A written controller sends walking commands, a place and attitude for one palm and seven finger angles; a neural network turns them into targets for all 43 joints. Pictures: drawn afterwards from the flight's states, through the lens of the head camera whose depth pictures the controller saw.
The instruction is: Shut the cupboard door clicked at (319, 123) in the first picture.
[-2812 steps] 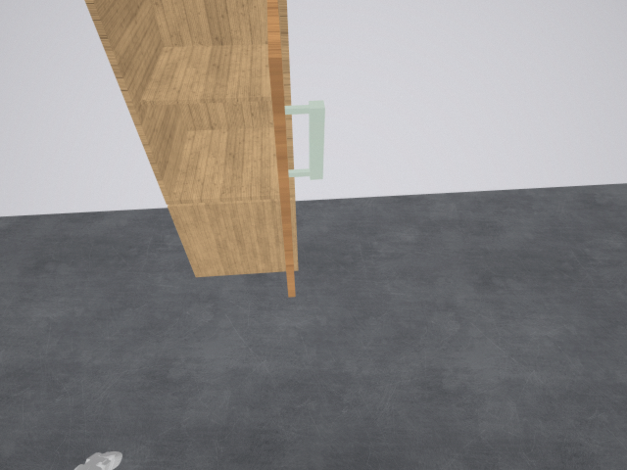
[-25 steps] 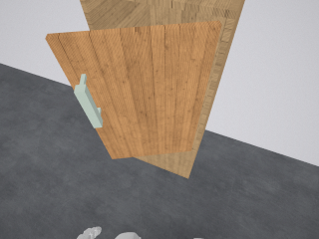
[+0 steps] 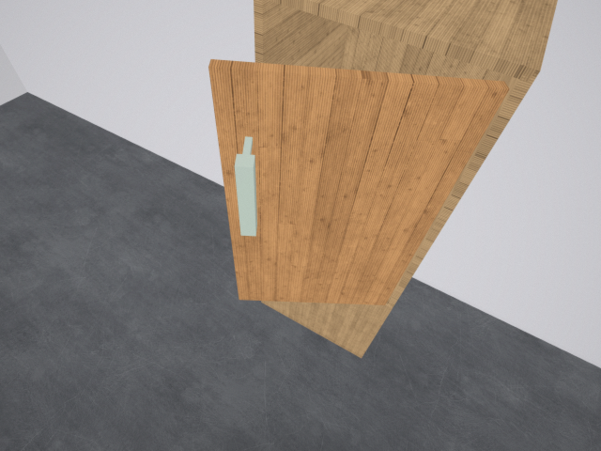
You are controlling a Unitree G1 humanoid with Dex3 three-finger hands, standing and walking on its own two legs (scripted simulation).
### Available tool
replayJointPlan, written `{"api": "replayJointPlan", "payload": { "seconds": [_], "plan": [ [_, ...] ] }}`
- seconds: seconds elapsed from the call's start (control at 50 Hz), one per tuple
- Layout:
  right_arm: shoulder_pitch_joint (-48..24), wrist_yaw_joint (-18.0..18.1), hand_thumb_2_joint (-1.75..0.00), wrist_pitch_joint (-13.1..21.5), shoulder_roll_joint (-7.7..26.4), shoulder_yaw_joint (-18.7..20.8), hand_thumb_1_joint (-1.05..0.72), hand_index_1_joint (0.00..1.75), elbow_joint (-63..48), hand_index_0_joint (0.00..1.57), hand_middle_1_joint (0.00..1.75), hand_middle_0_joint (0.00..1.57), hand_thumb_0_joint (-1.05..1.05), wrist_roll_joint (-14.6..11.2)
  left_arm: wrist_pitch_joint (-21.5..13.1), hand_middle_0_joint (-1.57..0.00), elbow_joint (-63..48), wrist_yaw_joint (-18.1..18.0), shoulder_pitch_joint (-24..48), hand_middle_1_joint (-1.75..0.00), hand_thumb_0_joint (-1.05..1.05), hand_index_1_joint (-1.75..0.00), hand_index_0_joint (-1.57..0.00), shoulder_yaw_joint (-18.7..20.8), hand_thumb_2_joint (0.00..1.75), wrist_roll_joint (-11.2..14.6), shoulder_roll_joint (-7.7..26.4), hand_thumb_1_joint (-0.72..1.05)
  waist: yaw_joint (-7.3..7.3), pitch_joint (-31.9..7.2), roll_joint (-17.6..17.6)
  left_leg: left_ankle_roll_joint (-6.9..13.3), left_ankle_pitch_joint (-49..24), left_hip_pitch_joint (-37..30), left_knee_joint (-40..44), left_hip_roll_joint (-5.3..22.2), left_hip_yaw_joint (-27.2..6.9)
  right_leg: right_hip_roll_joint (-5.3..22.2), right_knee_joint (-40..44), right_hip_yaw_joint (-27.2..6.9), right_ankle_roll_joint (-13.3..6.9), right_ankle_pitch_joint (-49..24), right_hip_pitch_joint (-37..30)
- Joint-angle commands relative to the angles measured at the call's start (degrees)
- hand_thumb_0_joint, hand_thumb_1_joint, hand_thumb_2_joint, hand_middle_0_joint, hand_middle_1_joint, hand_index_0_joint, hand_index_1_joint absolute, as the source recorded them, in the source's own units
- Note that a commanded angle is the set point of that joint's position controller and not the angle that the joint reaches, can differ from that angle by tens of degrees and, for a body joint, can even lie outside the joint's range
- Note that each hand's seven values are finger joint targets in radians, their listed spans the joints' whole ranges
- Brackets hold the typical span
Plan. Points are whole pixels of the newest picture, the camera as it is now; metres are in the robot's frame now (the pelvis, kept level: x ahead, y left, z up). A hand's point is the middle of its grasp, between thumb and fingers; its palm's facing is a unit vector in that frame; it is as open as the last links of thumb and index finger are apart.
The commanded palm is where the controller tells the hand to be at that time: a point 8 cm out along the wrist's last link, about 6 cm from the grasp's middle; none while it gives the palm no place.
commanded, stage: come to a stop and stand still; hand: left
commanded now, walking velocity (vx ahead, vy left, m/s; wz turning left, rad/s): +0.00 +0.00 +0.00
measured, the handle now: (248, 188) +0.45 +0.13 +0.08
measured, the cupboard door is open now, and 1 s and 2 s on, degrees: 29 29 29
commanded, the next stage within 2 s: look again from close up in 0.56 s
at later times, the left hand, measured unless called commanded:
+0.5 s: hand out of the picture -0.02 +0.14 -0.18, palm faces +0.00 -0.99 -0.16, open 7.4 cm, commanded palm none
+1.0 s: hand out of the picture +0.02 +0.18 -0.17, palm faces +0.02 -0.97 -0.26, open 7.4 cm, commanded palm none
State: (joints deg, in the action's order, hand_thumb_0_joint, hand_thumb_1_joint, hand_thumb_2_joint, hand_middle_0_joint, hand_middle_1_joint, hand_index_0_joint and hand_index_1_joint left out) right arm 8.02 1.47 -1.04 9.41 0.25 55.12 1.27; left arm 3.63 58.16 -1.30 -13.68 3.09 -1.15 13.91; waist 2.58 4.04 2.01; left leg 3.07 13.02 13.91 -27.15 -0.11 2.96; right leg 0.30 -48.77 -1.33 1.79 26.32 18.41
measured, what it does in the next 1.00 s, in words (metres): steps on the spot: right foot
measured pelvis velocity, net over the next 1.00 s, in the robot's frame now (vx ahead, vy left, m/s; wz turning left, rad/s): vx -0.02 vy -0.01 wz -0.01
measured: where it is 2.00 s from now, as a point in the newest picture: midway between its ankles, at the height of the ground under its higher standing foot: outside the picture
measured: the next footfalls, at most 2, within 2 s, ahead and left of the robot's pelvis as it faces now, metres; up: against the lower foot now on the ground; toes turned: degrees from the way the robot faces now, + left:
right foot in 0.10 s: -0.01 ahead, -0.14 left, +0.00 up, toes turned +1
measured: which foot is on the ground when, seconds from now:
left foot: down 0.00-1.00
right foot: up 0.00-0.08, down 0.10-1.00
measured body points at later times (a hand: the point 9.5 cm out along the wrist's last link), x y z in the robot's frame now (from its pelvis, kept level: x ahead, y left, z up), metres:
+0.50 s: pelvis -0.02 -0.02 +0.00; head -0.01 -0.01 +0.45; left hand -0.01 +0.19 -0.16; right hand -0.07 -0.24 -0.15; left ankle +0.02 +0.09 -0.74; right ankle -0.05 -0.14 -0.74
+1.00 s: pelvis -0.02 -0.01 -0.01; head -0.04 -0.02 +0.44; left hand +0.02 +0.23 -0.15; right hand +0.07 -0.26 -0.15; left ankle +0.02 +0.09 -0.74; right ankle -0.05 -0.14 -0.74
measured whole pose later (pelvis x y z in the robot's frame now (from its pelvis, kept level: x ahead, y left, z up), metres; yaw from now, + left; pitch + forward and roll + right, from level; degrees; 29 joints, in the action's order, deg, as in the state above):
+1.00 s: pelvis -0.02 -0.01 -0.01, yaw -1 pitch -3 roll +0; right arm 10.7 0.8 0.6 11.9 1.8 56.4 1.1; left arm -0.6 56.4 -2.6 -16.7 -0.3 -1.2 11.6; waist 0.4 -0.1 -1.1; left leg 1.7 14.5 15.7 -32.6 0.3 3.5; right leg 0.0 -31.5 -1.2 0.6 20.2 8.8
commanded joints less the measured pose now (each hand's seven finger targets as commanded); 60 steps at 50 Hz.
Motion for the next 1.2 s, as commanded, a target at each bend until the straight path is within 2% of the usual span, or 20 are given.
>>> {"api": "replayJointPlan", "payload": {
  "seconds": [0.0,0.04,0.06,0.08,0.1,0.14,0.16,0.3,0.38,0.62,0.64,0.66,0.68,0.7,0.74,0.76,0.86,0.98,1.1,1.18],
  "plan": [
    [3.6,0.8,-0.90,1.0,10.3,2.6,-0.90,0.30,0.2,0.20,0.30,0.20,0.00,-0.5,-1.7,-0.20,-1.2,0.0,-2.8,-0.30,0.00,-0.30,-0.20,-0.5,0.90,0.3,1.4,0.90,-2.08,-6.7,-9.5,5.6,-16.0,-5.8,9.7,13.7,-11.7,1.0,14.8,1.1,-0.8,-4.8,-5.1],
    [3.8,0.6,-0.90,1.2,8.6,2.4,-0.90,0.30,1.4,0.20,0.30,0.20,0.00,-1.2,-2.5,-0.20,0.9,-0.3,-5.6,-0.30,0.00,-0.30,-0.20,-0.7,0.90,0.2,1.8,0.90,-1.15,-5.9,-5.0,2.4,-9.7,-1.7,7.8,10.2,-10.5,1.8,27.6,-1.0,-1.7,-15.2,-11.8],
    [4.1,0.3,-0.90,1.2,7.4,2.2,-0.90,0.30,1.6,0.20,0.30,0.20,0.00,-1.5,-3.0,-0.20,1.5,-0.5,-5.9,-0.30,0.00,-0.30,-0.20,-1.0,0.90,0.1,2.4,0.90,-1.84,-4.4,-2.9,-0.1,-3.6,-0.3,7.4,7.2,-8.4,5.0,30.6,-5.4,-3.0,-16.6,-11.4],
    [4.9,0.0,-0.90,1.1,6.2,1.9,-0.90,0.30,2.0,0.20,0.30,0.20,0.00,-1.6,-3.3,-0.20,1.5,-0.4,-4.0,-0.30,0.00,-0.30,-0.20,-1.2,0.90,0.2,3.5,0.90,-3.27,-2.6,-2.2,-1.9,1.2,-1.9,8.6,5.3,-7.4,7.6,31.4,-7.1,-4.5,-13.2,-7.2],
    [5.7,-0.3,-0.90,1.1,6.3,1.9,-0.90,0.30,2.7,0.20,0.30,0.20,0.00,-1.3,-3.2,-0.20,1.4,-0.3,-3.6,-0.30,0.00,-0.30,-0.20,-1.3,0.90,0.2,4.0,0.90,-3.61,-2.4,-5.8,-2.4,1.1,-4.6,9.8,4.6,-7.3,7.5,30.5,-6.6,-4.6,-11.0,-4.2],
    [7.0,-0.1,-0.90,1.3,5.9,2.0,-0.90,0.30,4.3,0.20,0.30,0.20,0.00,-1.0,-4.1,-0.20,3.0,-0.4,-3.5,-0.30,0.00,-0.30,-0.20,-1.6,0.90,0.2,2.0,0.90,-3.62,-3.8,4.8,-2.0,-4.7,-7.0,8.0,5.2,-5.8,5.7,30.5,-5.3,-3.8,-15.5,-5.1],
    [7.7,-0.1,-0.90,1.5,6.4,1.7,-0.90,0.30,5.2,0.20,0.30,0.20,0.00,-1.0,-4.2,-0.20,3.2,-0.5,-3.2,-0.30,0.00,-0.30,-0.20,-1.9,0.90,0.3,1.6,0.90,-3.78,-3.2,6.0,-1.9,-5.7,-7.1,8.3,5.3,-5.8,5.8,30.8,-5.5,-3.6,-15.8,-5.2],
    [10.0,0.0,-0.90,1.5,5.2,0.8,-0.90,0.30,8.7,0.20,0.30,0.20,0.00,-0.8,-3.9,-0.20,4.9,-0.7,-5.1,-0.30,0.00,-0.30,-0.20,-2.1,0.90,0.7,0.3,0.90,-3.19,1.1,-0.4,-2.3,-2.5,-5.2,10.5,5.0,-5.2,5.4,32.6,-5.6,-3.6,-11.6,-4.6],
    [11.9,0.3,-0.90,1.4,4.5,0.6,-0.90,0.30,9.8,0.20,0.30,0.20,0.00,-0.7,-3.8,-0.20,5.4,-0.8,-5.5,-0.30,0.00,-0.30,-0.20,-2.2,0.90,0.9,-0.2,0.90,-3.12,2.4,-1.8,-2.5,-1.4,-3.8,10.8,4.9,-5.2,5.2,32.9,-5.5,-3.8,-10.8,-4.9],
    [14.1,0.7,-0.90,1.7,3.1,0.8,-0.90,0.30,10.2,0.20,0.30,0.20,0.00,-0.7,-4.1,-0.20,6.2,-1.0,-7.1,-0.30,0.00,-0.30,-0.20,-2.1,0.90,0.9,-1.9,0.90,-3.09,0.6,-1.4,-2.3,-4.8,-4.9,9.3,5.5,-5.3,4.8,32.1,-4.7,-3.9,-14.3,-5.7],
    [7.3,-0.5,-0.90,2.5,10.8,2.2,-0.90,0.30,2.0,0.20,0.30,0.20,0.00,0.2,-5.9,-0.20,-0.5,-1.0,-3.6,-0.30,0.00,-0.30,-0.20,-2.7,0.90,-0.4,11.0,0.90,-3.64,5.5,-4.5,-1.7,-8.1,-1.5,5.5,2.8,-7.2,4.2,29.5,-3.0,-5.0,-14.5,-1.4],
    [7.0,0.2,-0.90,4.1,10.1,3.3,-0.90,0.30,1.8,0.20,0.30,0.20,0.00,0.0,-6.1,-0.20,-0.2,-1.3,-3.7,-0.30,0.00,-0.30,-0.20,-1.3,0.90,-0.1,6.5,0.90,-3.06,-3.0,-10.3,-1.3,-9.5,-3.3,2.2,6.1,-6.5,6.0,25.5,-3.4,-4.8,-13.6,-3.4],
    [8.9,0.4,-0.90,4.2,7.1,2.6,-0.90,0.30,1.9,0.20,0.30,0.20,0.00,-0.1,-6.5,-0.20,0.1,-1.4,-5.3,-0.30,0.00,-0.30,-0.20,-2.1,0.90,0.4,4.3,0.90,-3.27,-10.6,-10.2,-1.1,-12.7,-5.3,-0.7,5.9,-7.2,5.9,25.2,-3.8,-4.9,-18.0,-6.9],
    [9.9,0.5,-0.90,3.8,5.0,2.3,-0.90,0.30,1.8,0.20,0.30,0.20,0.00,-0.3,-6.5,-0.20,0.3,-1.7,-6.5,-0.30,0.00,-0.30,-0.20,-2.2,0.90,0.5,2.2,0.90,-3.34,-11.7,-6.0,-1.1,-13.2,-4.9,-2.4,5.6,-6.8,6.2,24.9,-4.6,-4.8,-21.4,-7.3],
    [10.6,0.3,-0.90,3.1,4.4,1.8,-0.90,0.30,1.1,0.20,0.30,0.20,0.00,-0.1,-6.4,-0.20,-0.1,-2.0,-6.9,-0.30,0.00,-0.30,-0.20,-2.6,0.90,0.4,1.4,0.90,-3.45,-8.5,2.3,-1.2,-11.0,-1.7,-3.3,4.7,-5.7,6.7,24.6,-6.0,-4.9,-27.0,-7.4],
    [10.2,0.2,-0.90,2.9,4.6,2.1,-0.90,0.30,0.7,0.20,0.30,0.20,0.00,-0.1,-6.2,-0.20,-0.5,-2.1,-6.6,-0.30,0.00,-0.30,-0.20,-2.4,0.90,0.4,1.3,0.90,-3.68,-5.7,3.2,-1.4,-8.7,-0.5,-3.0,4.1,-5.1,7.0,24.7,-6.3,-4.9,-26.9,-5.9],
    [7.6,0.1,-0.90,2.5,7.1,2.5,-0.90,0.30,-0.4,0.20,0.30,0.20,0.00,-0.3,-5.5,-0.20,-3.1,-2.1,-6.6,-0.30,0.00,-0.30,-0.20,-1.8,0.90,0.1,3.6,0.90,-3.15,-2.1,0.2,-0.9,-12.0,-1.1,-2.2,4.8,-4.8,5.5,22.6,-5.3,-4.4,-27.2,-3.8],
    [2.9,-0.3,-0.90,2.2,10.3,2.8,-0.90,0.30,-2.0,0.20,0.30,0.20,0.00,-0.3,-5.0,-0.20,-5.3,-1.6,-4.6,-0.30,0.00,-0.30,-0.20,-1.7,0.90,0.0,6.3,0.90,-2.76,-0.3,-0.4,-0.6,-6.5,-1.4,0.6,5.1,-5.7,4.7,24.4,-5.6,-3.9,-18.0,-1.6],
    [0.4,-0.8,-0.90,2.4,12.6,2.8,-0.90,0.30,-2.5,0.20,0.30,0.20,0.00,-0.2,-4.7,-0.20,-6.1,-1.0,-2.9,-0.30,0.00,-0.30,-0.20,-1.7,0.90,-0.2,7.8,0.90,-2.71,-1.3,-3.6,-0.5,-0.6,-1.9,4.5,5.9,-7.2,4.1,25.9,-5.0,-3.7,-12.6,-1.8],
    [-0.2,-0.9,-0.90,2.5,13.5,2.7,-0.90,0.30,-1.9,0.20,0.30,0.20,0.00,-0.3,-4.6,-0.20,-5.6,-0.7,-2.5,-0.30,0.00,-0.30,-0.20,-1.7,0.90,-0.2,8.4,0.90,-2.54,-2.0,-3.4,-0.5,2.4,-1.5,7.0,6.3,-8.2,4.3,26.7,-4.1,-3.3,-11.7,-3.2]
  ]
}}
